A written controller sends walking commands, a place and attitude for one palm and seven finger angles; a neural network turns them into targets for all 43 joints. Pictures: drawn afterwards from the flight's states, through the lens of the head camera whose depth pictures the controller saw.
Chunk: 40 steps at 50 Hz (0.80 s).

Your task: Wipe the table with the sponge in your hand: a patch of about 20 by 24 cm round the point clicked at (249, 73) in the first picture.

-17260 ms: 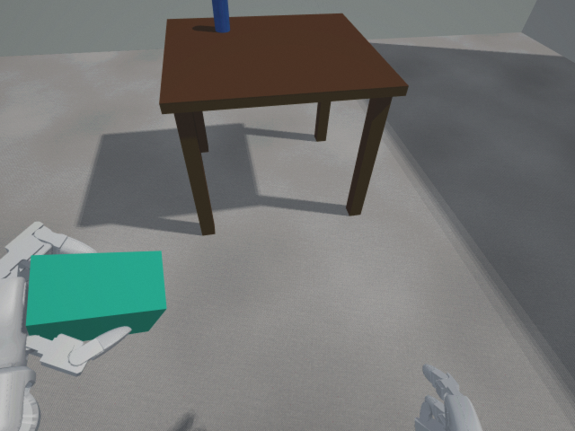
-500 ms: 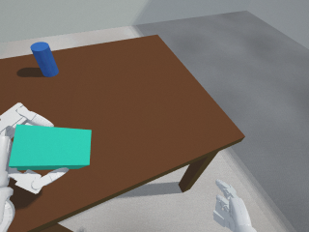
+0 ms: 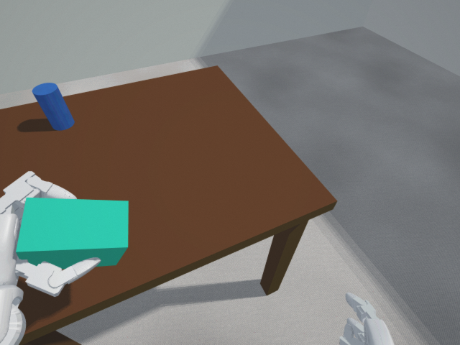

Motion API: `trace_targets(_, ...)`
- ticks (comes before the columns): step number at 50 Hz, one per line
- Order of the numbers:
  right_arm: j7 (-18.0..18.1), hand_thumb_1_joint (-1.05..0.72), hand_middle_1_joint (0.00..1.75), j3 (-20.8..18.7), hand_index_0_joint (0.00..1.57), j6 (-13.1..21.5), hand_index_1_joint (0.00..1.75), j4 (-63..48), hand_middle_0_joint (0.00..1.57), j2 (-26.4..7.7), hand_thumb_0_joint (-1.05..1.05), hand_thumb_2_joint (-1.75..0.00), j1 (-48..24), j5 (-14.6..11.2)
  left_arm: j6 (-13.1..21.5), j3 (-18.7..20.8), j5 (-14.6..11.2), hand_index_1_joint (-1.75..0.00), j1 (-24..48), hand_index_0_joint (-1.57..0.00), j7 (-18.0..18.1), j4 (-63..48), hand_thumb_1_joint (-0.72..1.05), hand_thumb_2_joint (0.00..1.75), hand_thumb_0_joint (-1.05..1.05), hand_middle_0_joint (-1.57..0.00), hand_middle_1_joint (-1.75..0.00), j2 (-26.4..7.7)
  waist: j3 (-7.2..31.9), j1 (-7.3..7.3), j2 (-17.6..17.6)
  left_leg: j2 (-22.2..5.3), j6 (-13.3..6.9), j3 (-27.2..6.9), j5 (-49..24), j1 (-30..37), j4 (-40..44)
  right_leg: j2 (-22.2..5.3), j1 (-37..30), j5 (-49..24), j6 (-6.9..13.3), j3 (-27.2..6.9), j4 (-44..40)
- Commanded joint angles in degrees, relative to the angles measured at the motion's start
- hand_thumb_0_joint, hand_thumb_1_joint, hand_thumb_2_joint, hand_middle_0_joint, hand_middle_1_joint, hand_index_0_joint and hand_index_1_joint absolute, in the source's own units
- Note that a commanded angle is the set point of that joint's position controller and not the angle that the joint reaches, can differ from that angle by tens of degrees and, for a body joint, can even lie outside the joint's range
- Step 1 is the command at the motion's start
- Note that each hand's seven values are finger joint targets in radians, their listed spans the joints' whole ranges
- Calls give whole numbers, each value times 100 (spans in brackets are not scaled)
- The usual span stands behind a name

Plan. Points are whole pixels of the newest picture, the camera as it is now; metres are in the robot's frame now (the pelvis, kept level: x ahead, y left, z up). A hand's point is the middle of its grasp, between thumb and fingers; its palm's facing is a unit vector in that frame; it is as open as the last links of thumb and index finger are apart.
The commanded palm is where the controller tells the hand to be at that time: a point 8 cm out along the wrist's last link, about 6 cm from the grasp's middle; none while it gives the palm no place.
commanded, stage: come to a stop and stand still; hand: left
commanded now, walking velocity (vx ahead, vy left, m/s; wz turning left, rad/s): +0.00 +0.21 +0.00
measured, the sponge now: (92, 235) +0.23 +0.21 +0.13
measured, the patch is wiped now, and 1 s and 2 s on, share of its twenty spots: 0.00 0.00 0.00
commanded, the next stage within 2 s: none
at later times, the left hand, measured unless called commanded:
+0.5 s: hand (46, 223) +0.23 +0.27 +0.15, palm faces +0.33 -0.81 -0.49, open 10.6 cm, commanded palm +0.16 +0.29 +0.18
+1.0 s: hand out of the picture +0.14 +0.37 +0.16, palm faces +0.48 -0.82 -0.32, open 10.6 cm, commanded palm +0.07 +0.39 +0.18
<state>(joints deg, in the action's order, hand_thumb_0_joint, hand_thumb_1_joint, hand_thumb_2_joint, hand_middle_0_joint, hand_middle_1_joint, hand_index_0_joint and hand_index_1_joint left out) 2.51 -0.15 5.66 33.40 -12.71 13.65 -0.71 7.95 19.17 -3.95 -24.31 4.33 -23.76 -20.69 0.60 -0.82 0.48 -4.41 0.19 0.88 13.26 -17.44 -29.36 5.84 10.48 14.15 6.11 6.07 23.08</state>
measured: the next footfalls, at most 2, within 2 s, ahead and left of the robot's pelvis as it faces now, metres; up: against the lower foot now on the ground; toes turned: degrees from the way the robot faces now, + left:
right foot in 1.58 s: -0.09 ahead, +0.07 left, +0.00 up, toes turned +9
left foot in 1.74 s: -0.30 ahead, +0.33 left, +0.00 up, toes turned +3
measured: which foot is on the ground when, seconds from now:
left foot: down 0.00-1.00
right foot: down 0.00-1.00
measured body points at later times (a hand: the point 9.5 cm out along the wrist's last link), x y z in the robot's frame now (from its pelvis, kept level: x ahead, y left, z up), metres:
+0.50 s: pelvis +0.00 +0.01 +0.00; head +0.05 +0.02 +0.45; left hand +0.21 +0.31 +0.18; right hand +0.20 -0.22 -0.08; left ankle +0.03 +0.14 -0.74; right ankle -0.02 -0.05 -0.74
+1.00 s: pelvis -0.07 +0.10 +0.00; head -0.06 +0.13 +0.45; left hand +0.11 +0.41 +0.18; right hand +0.11 -0.10 -0.06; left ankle +0.02 +0.15 -0.74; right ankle -0.02 -0.04 -0.73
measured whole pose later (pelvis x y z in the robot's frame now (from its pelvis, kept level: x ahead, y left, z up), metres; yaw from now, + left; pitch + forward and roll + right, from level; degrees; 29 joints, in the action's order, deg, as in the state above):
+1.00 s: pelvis -0.07 +0.10 +0.00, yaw +3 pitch -3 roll -2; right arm 0.8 1.7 9.6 33.3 -10.3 14.1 -0.4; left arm 11.7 20.1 -0.2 -18.3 6.3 -23.4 -20.1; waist -4.0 -2.3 -1.5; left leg 3.6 -3.9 2.5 5.8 -16.2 -23.4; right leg 0.1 12.6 17.8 1.4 1.0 27.1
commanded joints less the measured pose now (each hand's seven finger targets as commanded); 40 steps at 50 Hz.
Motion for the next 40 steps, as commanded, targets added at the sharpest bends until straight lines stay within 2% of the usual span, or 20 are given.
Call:
trace_targets(1, 6, -90, 30, -181, 20, 356, 30, -926, 20, -566, 0, -90, -723, -22, 483, 697, -116, -160, 682, -120, 185, -1622, 10, 130, 0, -120, -160, -1108, 510, 29, -83, 175, -208, -35, -246, 313, -526, -1478, 151, -874, -440, -1589, -942)
trace_targets(3, -13, -90, 30, -145, 20, 368, 30, -851, 20, -574, 0, -90, -829, 1, 586, 778, -91, -160, 462, -120, 233, -1660, 10, 130, 0, -120, -160, -1140, 608, -1, 318, 160, -256, -104, -816, 451, -251, -1402, -154, -2054, -722, -1358, -677)
trace_targets(6, -6, -90, 30, -143, 20, 325, 30, -881, 20, -575, 0, -90, -876, -25, 675, 946, -77, -160, 161, -120, 267, -1640, 10, 130, 0, -120, -160, -1242, 790, -61, 288, 189, -288, -100, -1513, 373, -179, -1371, -821, -3655, -1114, -1179, -404)
trace_targets(8, -1, -90, 30, -136, 20, 277, 30, -908, 20, -566, 0, -90, -890, -38, 679, 922, -71, -160, -21, -120, 263, -1568, 10, 130, 0, -120, -160, -1189, 794, -46, 272, 183, -293, -97, -1772, 492, -138, -1378, -850, -4058, -1136, -1035, -268)
trace_targets(15, 48, -90, 30, -162, 20, 97, 30, -991, 20, -597, 0, -90, -841, -71, 592, 871, -89, -160, -235, -120, 182, -1037, 10, 130, 0, -120, -160, -1027, 789, -48, -589, 125, -298, -147, -1506, 419, -45, -1418, -830, -4014, -1171, -1009, -258)
trace_targets(20, 90, -90, 30, -187, 20, 98, 30, -1008, 20, -617, 0, -90, -914, -62, 516, 721, -73, -160, 87, -120, 203, -1330, 10, 130, 0, -120, -160, -981, 936, -50, -434, 65, -350, -185, -1692, 849, 58, -1311, -545, -3316, -1162, -996, -305)
trace_targets(22, 113, -90, 30, -207, 20, 127, 30, -969, 20, -643, 0, -90, -936, -59, 513, 731, -41, -160, 328, -120, 244, -1716, 10, 130, 0, -120, -160, -1075, 979, -37, -161, 32, -374, -227, -1896, 1084, 118, -1268, -424, -3068, -1072, -979, -275)
trace_targets(23, 90, -90, 30, -484, 20, 474, 30, -866, 20, -689, 0, -90, 230, 103, 1082, 3994, 741, -160, 5462, -120, 298, -2716, 10, 130, 0, -120, -160, -5282, -60, -139, -1050, 512, -82, 937, -1147, 455, -106, -977, 496, -5054, -1812, -873, -985)
trace_targets(24, 24, -90, 30, -247, 20, 464, 30, -733, 20, -237, 0, -90, -353, 126, 869, 1766, 334, -160, 2416, -120, 87, 274, 10, 130, 0, -120, -160, -2059, 1105, -221, -934, 748, -167, 273, -1385, 384, 172, -1242, -965, -5343, -1223, -1098, 205)
trace_targets(25, 18, -90, 30, -364, 20, 514, 30, -1065, 20, -517, 0, -90, -560, 10, 903, 1396, 185, -160, 1191, -120, 179, -233, 10, 130, 0, -120, -160, -1481, 784, -347, -462, 510, -154, 191, -1568, 413, -14, -1409, -981, -5506, -1263, -1497, 120)
trace_targets(26, -13, -90, 30, -359, 20, 525, 30, -957, 20, -618, 0, -90, -510, -34, 856, 976, 104, -160, 814, -120, 202, -380, 10, 130, 0, -120, -160, -1068, 1175, -242, 200, 414, -258, 110, -1732, 632, 289, -1429, -1311, -4851, -1048, -1276, 358)
trace_targets(27, -92, -90, 30, -370, 20, 558, 30, -934, 20, -619, 0, -90, -600, -99, 900, 570, 31, -160, 550, -120, 158, -828, 10, 130, 0, -120, -160, -678, 1593, -168, 1143, 233, -406, 2, -2532, 1336, 280, -1310, -933, -3891, -949, -1117, 716)
trace_targets(28, -170, -90, 30, -373, 20, 548, 30, -1010, 20, -698, 0, -90, -559, -46, 941, 586, 49, -160, 608, -120, 175, -1591, 10, 130, 0, -120, -160, -856, 1715, -183, 1274, -13, -479, -193, -3109, 1600, 99, -1160, -592, -3143, -924, -967, 862)
trace_targets(29, -229, -90, 30, -356, 20, 534, 30, -1033, 20, -678, 0, -90, -634, -18, 942, 528, 61, -160, 342, -120, 187, -1845, 10, 130, 0, -120, -160, -849, 1693, -200, 1111, -179, -535, -404, -3288, 1527, 61, -1076, -469, -2506, -901, -846, 889)
trace_targets(31, -281, -90, 30, -329, 20, 547, 30, -1099, 20, -645, 0, -90, -704, -15, 878, 485, 99, -160, 29, -120, 212, -2026, 10, 130, 0, -120, -160, -872, 1437, -202, 368, -216, -413, -519, -2602, 864, 132, -1019, -627, -1741, -775, -886, 479)
trace_targets(32, -268, -90, 30, -286, 20, 568, 30, -1065, 20, -618, 0, -90, -776, -57, 812, 636, 64, -160, -386, -120, 250, -1758, 10, 130, 0, -120, -160, -923, 1266, -177, 208, -222, -376, -540, -2171, 754, 267, -986, -494, -1409, -672, -842, 393)
trace_targets(35, -116, -90, 30, -253, 20, 518, 30, -1067, 20, -659, 0, -90, -704, -17, 804, 981, 1, -160, -62, -120, 276, -1601, 10, 130, 0, -120, -160, -1190, 696, -59, -340, -83, -204, -750, -1053, 398, 489, -1063, -101, -521, -448, -927, -63)
trace_targets(36, -55, -90, 30, -242, 20, 503, 30, -1058, 20, -651, 0, -90, -711, -21, 817, 1063, -15, -160, 27, -120, 282, -1458, 10, 130, 0, -120, -160, -1247, 524, -44, -299, -73, -183, -798, -722, 410, 610, -1052, 120, -182, -422, -939, -167)
trace_targets(37, 15, -90, 30, -227, 20, 482, 30, -1025, 20, -683, 0, -90, -771, -28, 826, 1310, 6, -160, 158, -120, 328, -1457, 10, 130, 0, -120, -160, -1511, 364, -33, 28, -148, -181, -920, -522, 432, 871, -971, 286, 93, -426, -839, -108)
trace_targets(40, 81, -90, 30, -156, 20, 500, 30, -1027, 20, -623, 0, -90, -664, -2, 887, 1026, 84, -160, 829, -120, 274, -1183, 10, 130, 0, -120, -160, -1296, 100, -34, 831, -464, -242, -1260, 1313, -341, 1738, -794, -95, 581, -504, -650, 351)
